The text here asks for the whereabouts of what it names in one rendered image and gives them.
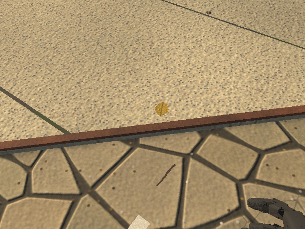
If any right robot hand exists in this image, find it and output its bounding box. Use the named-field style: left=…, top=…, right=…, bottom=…
left=241, top=198, right=305, bottom=229

